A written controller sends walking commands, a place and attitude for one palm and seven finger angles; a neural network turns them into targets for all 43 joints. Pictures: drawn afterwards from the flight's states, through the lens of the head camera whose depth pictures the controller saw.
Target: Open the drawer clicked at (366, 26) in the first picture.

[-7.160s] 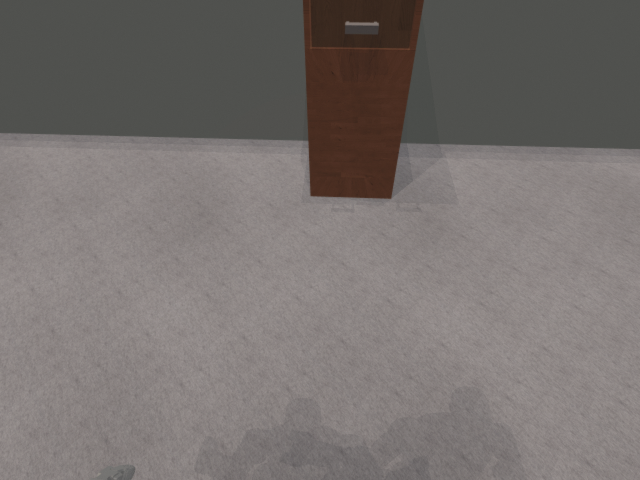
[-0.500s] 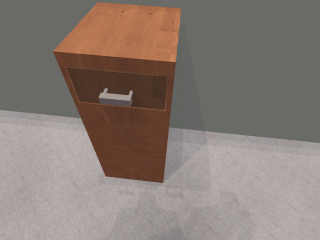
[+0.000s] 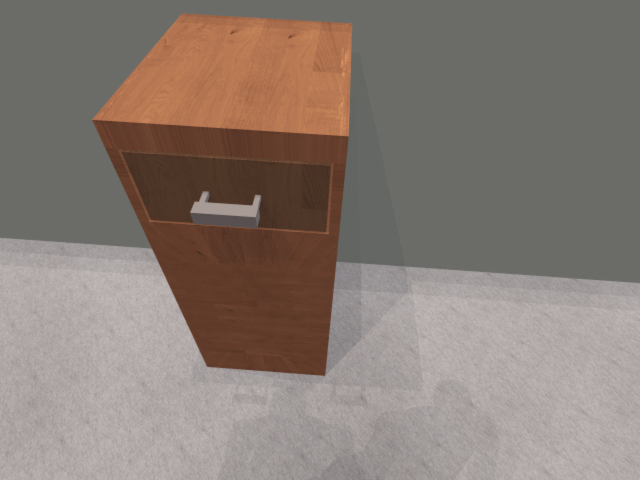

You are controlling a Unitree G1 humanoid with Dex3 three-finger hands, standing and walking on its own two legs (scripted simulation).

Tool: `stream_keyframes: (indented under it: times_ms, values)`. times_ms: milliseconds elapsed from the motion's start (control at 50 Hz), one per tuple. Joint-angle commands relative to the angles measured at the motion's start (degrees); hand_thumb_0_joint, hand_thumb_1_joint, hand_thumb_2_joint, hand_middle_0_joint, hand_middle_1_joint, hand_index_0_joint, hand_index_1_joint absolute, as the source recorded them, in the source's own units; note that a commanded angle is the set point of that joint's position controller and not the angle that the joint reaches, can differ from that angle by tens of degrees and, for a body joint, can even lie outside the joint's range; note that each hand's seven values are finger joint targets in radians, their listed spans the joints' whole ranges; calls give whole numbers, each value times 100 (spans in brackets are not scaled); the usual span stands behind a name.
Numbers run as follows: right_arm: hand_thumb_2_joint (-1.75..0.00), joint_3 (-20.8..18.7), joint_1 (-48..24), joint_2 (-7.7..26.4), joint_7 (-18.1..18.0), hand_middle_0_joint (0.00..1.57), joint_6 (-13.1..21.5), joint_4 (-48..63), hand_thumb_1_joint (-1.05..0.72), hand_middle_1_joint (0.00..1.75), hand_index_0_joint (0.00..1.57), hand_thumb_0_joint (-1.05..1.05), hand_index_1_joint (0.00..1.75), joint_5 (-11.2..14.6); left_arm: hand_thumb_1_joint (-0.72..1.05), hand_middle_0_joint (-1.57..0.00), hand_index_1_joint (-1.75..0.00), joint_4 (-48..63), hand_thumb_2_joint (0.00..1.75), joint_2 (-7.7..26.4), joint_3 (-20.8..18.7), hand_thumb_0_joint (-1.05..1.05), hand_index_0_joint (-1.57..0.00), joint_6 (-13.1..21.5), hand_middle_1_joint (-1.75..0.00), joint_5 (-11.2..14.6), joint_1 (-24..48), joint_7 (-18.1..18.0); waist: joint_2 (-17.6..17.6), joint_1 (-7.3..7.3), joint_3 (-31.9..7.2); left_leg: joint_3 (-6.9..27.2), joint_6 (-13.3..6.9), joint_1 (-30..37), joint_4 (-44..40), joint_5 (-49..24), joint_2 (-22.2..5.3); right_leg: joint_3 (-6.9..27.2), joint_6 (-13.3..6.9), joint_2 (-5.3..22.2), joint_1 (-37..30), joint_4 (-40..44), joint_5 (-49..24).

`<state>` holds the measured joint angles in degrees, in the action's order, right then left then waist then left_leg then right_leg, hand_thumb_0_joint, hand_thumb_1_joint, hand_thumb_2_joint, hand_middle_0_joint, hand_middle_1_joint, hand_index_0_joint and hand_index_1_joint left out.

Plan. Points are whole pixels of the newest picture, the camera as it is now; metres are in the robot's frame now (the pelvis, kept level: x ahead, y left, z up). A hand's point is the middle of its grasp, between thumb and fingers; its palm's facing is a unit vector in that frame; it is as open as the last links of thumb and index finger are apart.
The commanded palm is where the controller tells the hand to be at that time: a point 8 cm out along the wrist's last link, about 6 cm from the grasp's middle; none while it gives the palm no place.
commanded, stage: come to a stop and stand still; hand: left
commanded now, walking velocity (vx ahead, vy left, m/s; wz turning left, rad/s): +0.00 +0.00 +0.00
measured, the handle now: (228, 206) +0.53 +0.20 +0.01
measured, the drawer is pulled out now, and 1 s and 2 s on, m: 0.00 0.00 0.00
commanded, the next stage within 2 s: look again from close up in 0.04 s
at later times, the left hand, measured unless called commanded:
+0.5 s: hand out of the picture +0.04 +0.19 -0.17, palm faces +0.03 -0.97 -0.24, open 7.4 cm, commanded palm none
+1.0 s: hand out of the picture -0.05 +0.18 -0.18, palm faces +0.03 -0.98 -0.19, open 7.4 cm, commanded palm none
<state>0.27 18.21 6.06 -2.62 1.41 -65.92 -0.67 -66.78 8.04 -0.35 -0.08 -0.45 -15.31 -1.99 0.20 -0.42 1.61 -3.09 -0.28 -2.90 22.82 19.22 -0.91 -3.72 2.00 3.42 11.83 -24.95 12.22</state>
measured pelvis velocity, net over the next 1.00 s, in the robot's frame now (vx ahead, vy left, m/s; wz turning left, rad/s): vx -0.03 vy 0.00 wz -0.01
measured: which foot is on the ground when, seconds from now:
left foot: down 0.00-1.00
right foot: down 0.00-1.00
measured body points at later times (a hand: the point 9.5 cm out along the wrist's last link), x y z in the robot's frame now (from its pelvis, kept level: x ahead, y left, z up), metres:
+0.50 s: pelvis -0.02 +0.00 -0.01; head -0.03 +0.00 +0.44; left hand +0.04 +0.25 -0.15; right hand +0.04 -0.27 -0.15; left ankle -0.08 +0.11 -0.74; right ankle +0.01 -0.14 -0.74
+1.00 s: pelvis -0.03 +0.00 -0.01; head -0.03 +0.01 +0.44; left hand -0.05 +0.23 -0.17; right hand -0.06 -0.23 -0.16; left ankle -0.08 +0.11 -0.74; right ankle +0.01 -0.14 -0.74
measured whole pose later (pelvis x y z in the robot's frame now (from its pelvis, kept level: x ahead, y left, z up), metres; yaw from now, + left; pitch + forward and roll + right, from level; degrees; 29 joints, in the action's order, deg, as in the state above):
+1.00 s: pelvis -0.03 +0.00 -0.01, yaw +0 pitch -2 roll -1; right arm 0.2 20.2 9.6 -0.4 -1.0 -63.5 -1.6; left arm -62.1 9.5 -0.1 0.2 -1.2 -20.6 -1.5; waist 0.2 -0.3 0.8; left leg -3.6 -0.9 -7.2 29.8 20.8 -1.0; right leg -2.8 1.2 3.4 14.8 -28.3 10.5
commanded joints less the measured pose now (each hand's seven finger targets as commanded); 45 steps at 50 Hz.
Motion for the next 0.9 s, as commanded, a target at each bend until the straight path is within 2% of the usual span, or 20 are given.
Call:
stream_keyframes:
  times_ms: [0, 60, 100, 120, 140, 160, 180, 200, 220, 260, 300, 340, 400, 540, 600, 620, 760, 800, 840, 880]
  values:
    - [-90, -113, 495, 626, -35, 20, 35, 42, -90, 30, 20, 0, 30, 25, 90, -20, -30, 135, 90, 416, -32, 0, -20, 41, -30, 1, -439, -41, -50, -17, 253, 303, -75, -617, -442, -2107, -606, 221, -231, 335, -410, 156, -1419]
    - [-90, -114, 517, 611, -32, 20, 35, 34, -90, 30, 20, 0, 30, 22, 90, -20, -30, 143, 90, 420, -39, 0, -20, 43, -30, -1, -414, -43, -49, -13, 266, 299, -71, -630, -449, -2066, -601, 226, -232, 321, -418, 154, -1414]
    - [-90, -119, 542, 623, -36, 20, 48, 29, -90, 30, 20, 0, 30, 23, 90, -20, -30, 157, 90, 441, -45, 0, -20, 56, -30, 4, -416, -45, -84, 0, 132, 284, -68, -548, -418, -2258, -597, 229, -251, 331, -497, 125, -1593]
    - [-90, -220, 186, 1410, 63, 20, -10, 666, -90, 30, 20, 0, 30, -7, 90, -20, -30, 724, 90, 1395, -32, 0, -20, 186, -30, -74, -252, -6, 383, 105, 683, 437, 17, -1043, -462, -1720, -340, 264, -301, 90, -240, -153, -854]
    - [-90, -249, 155, 1374, 17, 20, 139, 848, -90, 30, 20, 0, 30, -82, 90, -20, -30, 751, 90, 927, -112, 0, -20, 186, -30, -58, -414, -38, 55, 6, 239, 430, -82, -1214, 19, -2016, -497, 329, -322, 250, -389, -447, -1015]
    - [-90, -284, 254, 1253, -16, 20, 188, 861, -90, 30, 20, 0, 30, -70, 90, -20, -30, 852, 90, 1036, -150, 0, -20, 220, -30, -67, -367, -28, -527, 88, -529, 431, -135, -837, 261, -2864, -420, 332, -457, 279, -640, -686, -1931]
    - [-90, -268, 318, 1143, -46, 20, 190, 866, -90, 30, 20, 0, 30, -42, 90, -20, -30, 897, 90, 917, -141, 0, -20, 239, -30, -47, -500, -40, -573, 79, -941, 404, -143, -618, 460, -3140, -475, 313, -498, 299, -741, -690, -2179]
    - [-90, -276, 333, 1114, -61, 20, 151, 906, -90, 30, 20, 0, 30, -28, 90, -20, -30, 926, 90, 894, -151, 0, -20, 223, -30, -40, -577, -47, -302, 76, -953, 391, -139, -672, 596, -2861, -437, 328, -500, 349, -771, -660, -2434]
    - [-90, -249, 329, 1040, -34, 20, 90, 953, -90, 30, 20, 0, 30, -41, 90, -20, -30, 959, 90, 851, -109, 0, -20, 191, -30, -30, -594, -55, 140, 98, -747, 296, -150, -819, 649, -2334, -383, 420, -502, 350, -707, -627, -2537]
    - [-90, -303, 291, 1150, -14, 20, 6, 1019, -90, 30, 20, 0, 30, -12, 90, -20, -30, 1064, 90, 997, -182, 0, -20, 152, -30, -35, -479, -54, 477, 144, -287, 303, -136, -1130, 564, -1321, -312, 515, -511, 483, -527, -507, -2424]
    - [-90, -334, 118, 1248, 0, 20, -12, 1071, -90, 30, 20, 0, 30, -11, 90, -20, -30, 1176, 90, 1104, -213, 0, -20, 142, -30, -40, -296, -49, 193, 137, -3, 345, -158, -1142, 450, -1486, -376, 473, -495, 424, -291, -495, -2184]
    - [-90, -298, -17, 1264, 36, 20, -16, 1075, -90, 30, 20, 0, 30, -30, 90, -20, -30, 1215, 90, 1073, -180, 0, -20, 122, -30, -25, -261, -46, -111, 98, -28, 317, -161, -1047, 404, -1873, -434, 406, -442, 312, -306, -486, -1938]
    - [-90, -289, -263, 1408, 59, 20, -39, 1104, -90, 30, 20, 0, 30, -28, 90, -20, -30, 1230, 90, 1190, -183, 0, -20, 105, -30, -18, -100, -24, -92, 74, 87, 350, -143, -1120, 239, -1545, -470, 432, -399, 315, -289, -296, -1549]
    - [-90, -229, -458, 1513, 147, 20, -68, 1064, -90, 30, 20, 0, 30, -37, 90, -20, -30, 1216, 90, 1280, -128, 0, -20, 82, -30, -23, 146, 22, -11, 56, 309, 435, -140, -1250, -220, -481, -480, 519, -279, 292, -218, 249, -361]
    - [-90, -220, -475, 1522, 163, 20, -64, 1000, -90, 30, 20, 0, 30, -38, 90, -20, -30, 1161, 90, 1283, -115, 0, -20, 102, -30, -18, 152, 29, 41, 55, 244, 444, -131, -1186, -287, -489, -465, 535, -270, 336, -251, 359, -331]
    - [-90, -211, -440, 1516, 171, 20, -63, 976, -90, 30, 20, 0, 30, -33, 90, -20, -30, 1150, 90, 1264, -102, 0, -20, 98, -30, -23, 142, 27, -36, 62, 183, 453, -129, -1143, -329, -494, -483, 506, -256, 322, -297, 370, -341]
    - [-90, -170, -290, 1313, 181, 20, -76, 724, -90, 30, 20, 0, 30, -14, 90, -20, -30, 949, 90, 1054, -40, 0, -20, 97, -30, -18, -59, 1, 14, 37, 260, 454, -93, -1209, -458, -477, -494, 436, -196, 347, -377, 422, -459]
    - [-90, -142, -96, 1206, 187, 20, -116, 588, -90, 30, 20, 0, 30, -29, 90, -20, -30, 844, 90, 925, -27, 0, -20, 84, -30, -35, -225, 5, 73, 43, 216, 411, -94, -1230, -483, 213, -439, 434, -187, 327, -375, 482, 294]
    - [-90, -170, 59, 1187, 193, 20, -168, 526, -90, 30, 20, 0, 30, -46, 90, -20, -30, 838, 90, 903, -58, 0, -20, 42, -30, -70, -336, 14, 51, 37, 446, 459, -162, -1396, -550, 1022, -439, 402, -194, 246, -110, 448, 1149]
    - [-90, -189, 148, 1168, 190, 20, -192, 504, -90, 30, 20, 0, 30, -58, 90, -20, -30, 830, 90, 834, -90, 0, -20, 35, -30, -92, -493, 34, -18, 13, 685, 484, -229, -1576, -533, 1391, -441, 435, -240, 203, 99, 403, 1529]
